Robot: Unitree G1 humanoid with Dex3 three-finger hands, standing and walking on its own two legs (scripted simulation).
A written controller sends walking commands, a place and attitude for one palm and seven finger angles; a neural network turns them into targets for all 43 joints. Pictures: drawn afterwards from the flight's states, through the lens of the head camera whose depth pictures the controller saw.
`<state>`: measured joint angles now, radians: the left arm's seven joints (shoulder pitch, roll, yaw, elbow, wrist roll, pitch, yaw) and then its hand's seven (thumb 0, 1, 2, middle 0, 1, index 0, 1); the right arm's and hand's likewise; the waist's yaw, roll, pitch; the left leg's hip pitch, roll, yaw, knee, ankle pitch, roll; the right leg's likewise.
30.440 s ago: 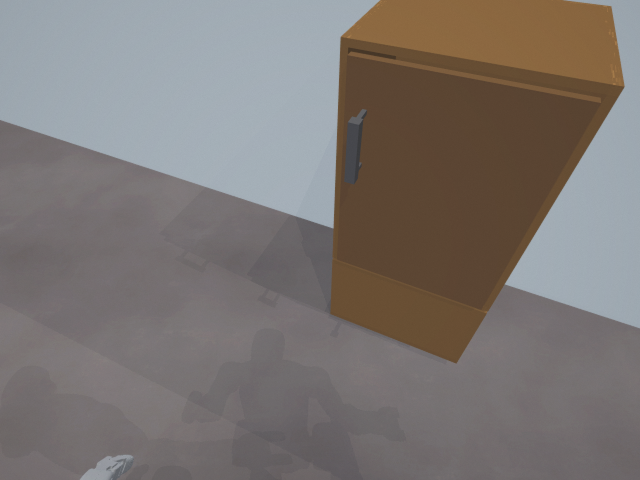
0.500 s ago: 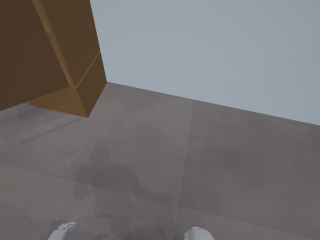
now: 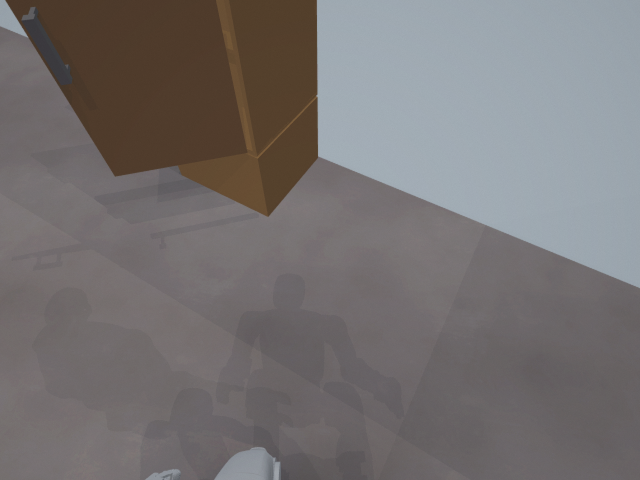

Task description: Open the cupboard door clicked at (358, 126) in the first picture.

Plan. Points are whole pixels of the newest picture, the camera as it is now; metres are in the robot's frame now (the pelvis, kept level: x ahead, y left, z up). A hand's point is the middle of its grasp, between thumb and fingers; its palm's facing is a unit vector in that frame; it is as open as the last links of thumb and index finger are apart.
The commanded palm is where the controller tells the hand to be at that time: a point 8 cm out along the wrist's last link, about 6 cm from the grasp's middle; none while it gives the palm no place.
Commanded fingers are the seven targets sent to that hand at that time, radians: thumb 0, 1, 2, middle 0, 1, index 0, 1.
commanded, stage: turn to face it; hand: left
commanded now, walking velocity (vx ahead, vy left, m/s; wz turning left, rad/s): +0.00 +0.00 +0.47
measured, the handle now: (50, 46) +0.93 +0.63 +0.01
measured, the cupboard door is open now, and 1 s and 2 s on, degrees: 45 45 45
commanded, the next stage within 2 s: take the last steps up to it in 0.44 s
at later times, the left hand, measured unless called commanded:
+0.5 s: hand out of the picture +0.07 +0.24 -0.16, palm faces +0.21 -0.95 -0.23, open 7.4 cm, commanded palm none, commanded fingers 0.00 0.90 0.90 -0.20 -0.30 -0.20 -0.30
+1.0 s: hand out of the picture -0.06 +0.17 -0.16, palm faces +0.45 -0.87 -0.21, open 7.4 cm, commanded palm none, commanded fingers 0.00 0.90 0.90 -0.20 -0.30 -0.20 -0.30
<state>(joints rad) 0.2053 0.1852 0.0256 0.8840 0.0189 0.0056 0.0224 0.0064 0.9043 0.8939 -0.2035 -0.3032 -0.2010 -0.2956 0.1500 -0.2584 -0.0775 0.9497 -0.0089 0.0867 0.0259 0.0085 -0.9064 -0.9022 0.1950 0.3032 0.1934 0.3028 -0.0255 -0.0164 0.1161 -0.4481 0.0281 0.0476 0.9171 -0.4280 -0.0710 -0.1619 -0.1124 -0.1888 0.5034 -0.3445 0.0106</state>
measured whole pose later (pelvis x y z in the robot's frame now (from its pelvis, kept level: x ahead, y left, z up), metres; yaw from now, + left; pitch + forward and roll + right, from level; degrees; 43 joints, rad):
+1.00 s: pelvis +0.07 +0.04 +0.01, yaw +21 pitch +1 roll +1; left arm 0.44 0.14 0.03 1.09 0.03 -0.06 0.01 0.00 0.91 0.89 -0.20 -0.30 -0.20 -0.30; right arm 0.17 -0.23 -0.06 1.03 -0.02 0.06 0.04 0.01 -0.91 -0.90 0.19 0.30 0.19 0.30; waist 0.05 0.00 0.04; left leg -0.53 0.07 0.06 0.88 -0.23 -0.05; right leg -0.01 -0.12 -0.20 0.32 -0.30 0.05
